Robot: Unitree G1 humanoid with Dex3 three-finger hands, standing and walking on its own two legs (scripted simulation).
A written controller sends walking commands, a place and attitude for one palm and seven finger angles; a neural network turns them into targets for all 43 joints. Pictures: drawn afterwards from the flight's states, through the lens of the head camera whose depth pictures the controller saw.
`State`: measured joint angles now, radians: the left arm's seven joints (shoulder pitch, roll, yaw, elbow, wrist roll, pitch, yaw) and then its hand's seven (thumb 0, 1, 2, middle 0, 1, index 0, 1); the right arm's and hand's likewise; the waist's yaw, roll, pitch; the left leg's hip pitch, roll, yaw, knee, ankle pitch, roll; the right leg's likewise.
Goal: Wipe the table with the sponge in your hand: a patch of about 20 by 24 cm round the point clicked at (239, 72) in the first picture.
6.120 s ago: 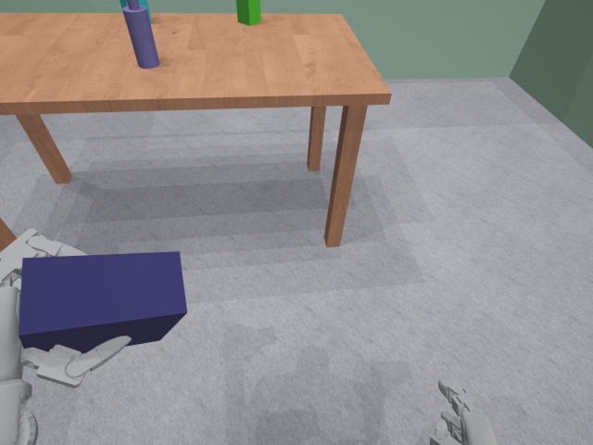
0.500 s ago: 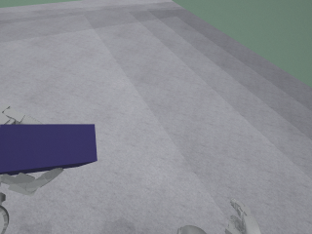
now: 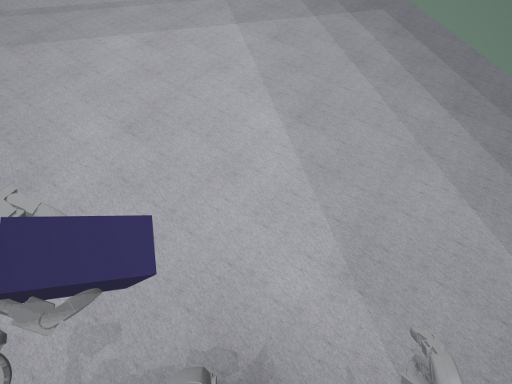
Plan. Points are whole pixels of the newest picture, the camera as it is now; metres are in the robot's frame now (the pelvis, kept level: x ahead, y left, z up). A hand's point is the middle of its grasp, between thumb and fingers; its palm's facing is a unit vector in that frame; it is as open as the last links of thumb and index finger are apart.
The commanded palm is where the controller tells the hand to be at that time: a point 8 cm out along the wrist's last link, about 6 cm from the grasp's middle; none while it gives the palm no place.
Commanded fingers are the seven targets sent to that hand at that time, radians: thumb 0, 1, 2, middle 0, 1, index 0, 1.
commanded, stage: walk to a spot facing it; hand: left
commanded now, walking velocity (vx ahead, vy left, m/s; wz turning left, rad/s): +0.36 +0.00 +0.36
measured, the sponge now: (99, 258) +0.23 +0.20 +0.14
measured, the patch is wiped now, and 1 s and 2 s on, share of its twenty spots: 0.00 0.00 0.00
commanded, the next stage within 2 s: turn to face it in 0.62 s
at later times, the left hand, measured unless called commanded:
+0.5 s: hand (66, 209) +0.28 +0.25 +0.16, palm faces +0.53 -0.70 -0.47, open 10.5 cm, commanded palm +0.21 +0.28 +0.17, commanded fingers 0.00 0.10 1.30 -1.20 -1.60 -1.20 -1.60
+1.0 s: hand (38, 186) +0.30 +0.29 +0.18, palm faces +0.62 -0.61 -0.49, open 10.5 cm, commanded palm +0.23 +0.31 +0.17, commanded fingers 0.00 0.10 1.30 -1.20 -1.60 -1.20 -1.60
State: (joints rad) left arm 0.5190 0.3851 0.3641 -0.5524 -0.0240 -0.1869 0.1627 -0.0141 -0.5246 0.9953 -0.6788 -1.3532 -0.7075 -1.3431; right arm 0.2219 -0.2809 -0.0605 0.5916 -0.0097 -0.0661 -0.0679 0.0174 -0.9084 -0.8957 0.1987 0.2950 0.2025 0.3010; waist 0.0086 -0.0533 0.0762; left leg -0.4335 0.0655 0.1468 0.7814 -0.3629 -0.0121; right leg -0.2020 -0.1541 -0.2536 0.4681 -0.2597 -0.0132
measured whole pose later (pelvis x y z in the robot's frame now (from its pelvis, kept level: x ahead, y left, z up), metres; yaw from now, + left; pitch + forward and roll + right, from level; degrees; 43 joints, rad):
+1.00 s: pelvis +0.19 -0.01 -0.01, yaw +23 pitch +1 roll -2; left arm 0.56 0.42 0.42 -0.67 -0.06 -0.20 0.14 -0.01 -0.53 1.00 -0.68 -1.35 -0.71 -1.34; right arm 0.19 -0.12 0.01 0.56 0.01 -0.10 -0.02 0.01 -0.91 -0.90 0.20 0.30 0.20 0.30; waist -0.01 0.02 0.10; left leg -0.34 0.07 0.00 0.55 -0.22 -0.01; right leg -0.47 -0.07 -0.10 0.84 -0.39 0.09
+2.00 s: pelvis +0.18 -0.16 +0.00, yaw +59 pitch -2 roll +3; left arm 0.48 0.35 0.33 -0.49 -0.03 -0.13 0.15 -0.01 -0.53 1.00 -0.67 -1.36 -0.71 -1.34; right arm 0.19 -0.24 -0.02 0.61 -0.01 -0.06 -0.09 0.02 -0.91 -0.90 0.20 0.30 0.21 0.30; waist 0.00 -0.03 0.06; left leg -0.38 0.03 0.09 0.97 -0.46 -0.05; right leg -0.27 -0.13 -0.24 0.47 -0.17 -0.06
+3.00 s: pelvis +0.15 -0.32 -0.01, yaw +95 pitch -1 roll -1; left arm 0.54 0.41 0.39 -0.61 -0.04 -0.19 0.13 -0.01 -0.53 1.00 -0.67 -1.36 -0.71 -1.34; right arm 0.23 -0.15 0.00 0.59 0.01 -0.13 -0.02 0.02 -0.91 -0.90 0.20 0.29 0.20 0.30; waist -0.01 0.01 0.08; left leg -0.26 0.04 -0.08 0.54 -0.27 -0.04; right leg -0.42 -0.02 -0.10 0.82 -0.44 0.09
